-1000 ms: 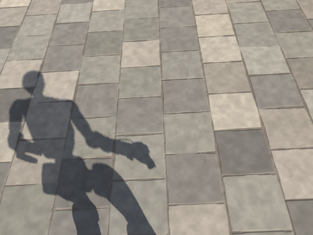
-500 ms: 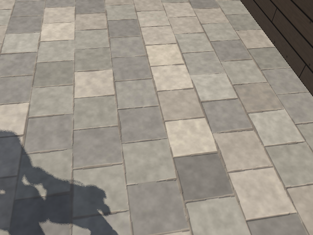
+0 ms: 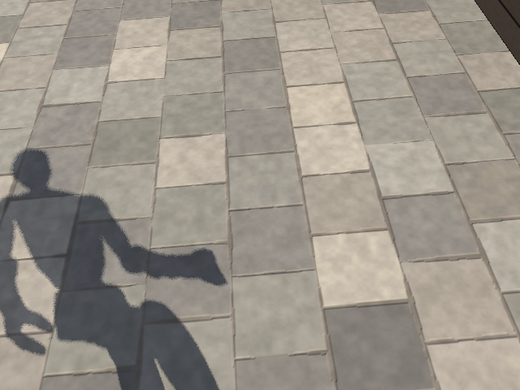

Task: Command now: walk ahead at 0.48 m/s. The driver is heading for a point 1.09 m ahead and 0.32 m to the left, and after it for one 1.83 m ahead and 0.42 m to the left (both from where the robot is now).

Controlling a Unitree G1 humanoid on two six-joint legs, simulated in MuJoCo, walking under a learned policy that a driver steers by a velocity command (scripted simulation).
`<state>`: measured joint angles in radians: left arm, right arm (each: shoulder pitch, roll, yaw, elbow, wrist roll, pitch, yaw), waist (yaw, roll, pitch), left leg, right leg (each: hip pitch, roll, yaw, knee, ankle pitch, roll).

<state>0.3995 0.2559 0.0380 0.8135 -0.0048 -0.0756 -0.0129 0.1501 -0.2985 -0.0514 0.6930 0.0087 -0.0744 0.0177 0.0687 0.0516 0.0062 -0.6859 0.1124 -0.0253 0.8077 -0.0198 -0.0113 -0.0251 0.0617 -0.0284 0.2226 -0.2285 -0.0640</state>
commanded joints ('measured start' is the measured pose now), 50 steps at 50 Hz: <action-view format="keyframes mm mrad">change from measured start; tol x32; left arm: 1 -6 179 42 -43 -8 -11 14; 50 -196 141 54 -34 22 -48 10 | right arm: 1 -142 -15 8 -98 6 -23 15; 12 278 -248 -65 -10 -10 -19 21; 50 103 -44 -26 28 15 47 -17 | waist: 1 10 -109 82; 10 -182 -142 -146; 12 -126 254 -447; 16 -105 -41 -56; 34 -121 10 54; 39 56 -296 -413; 50 -67 -115 39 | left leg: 1 21 -32 36 -174 135 -2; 10 523 -129 79 -306 3 147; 12 1145 287 -680 -393 -245 372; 20 502 104 -204 -661 18 281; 30 601 83 -56 -667 25 223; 36 686 84 -90 -362 324 159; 40 -73 -97 -120 483 -506 44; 50 5 24 -80 155 -39 3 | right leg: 1 -66 -236 114 -111 263 -130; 10 58 -244 58 394 850 -45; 12 -552 16 110 1040 -335 36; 13 -660 -37 197 1118 -338 28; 34 -545 -126 64 274 193 35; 38 429 -443 512 251 48 -192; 50 -104 -308 -11 -106 266 -116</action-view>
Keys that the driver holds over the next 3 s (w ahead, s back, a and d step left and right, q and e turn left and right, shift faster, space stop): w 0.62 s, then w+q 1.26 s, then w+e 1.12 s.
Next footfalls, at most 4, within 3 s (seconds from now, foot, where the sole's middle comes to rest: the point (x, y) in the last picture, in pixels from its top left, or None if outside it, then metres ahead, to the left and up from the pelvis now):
0.20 left None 0.32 0.13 -0.78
0.74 right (343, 347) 0.61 -0.11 -0.78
1.26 left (242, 265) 0.85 0.18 -0.78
1.76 right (265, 179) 1.20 0.13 -0.78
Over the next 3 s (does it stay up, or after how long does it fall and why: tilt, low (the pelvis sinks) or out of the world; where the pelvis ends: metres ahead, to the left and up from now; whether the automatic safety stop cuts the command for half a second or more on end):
stays up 1.54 0.44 0.00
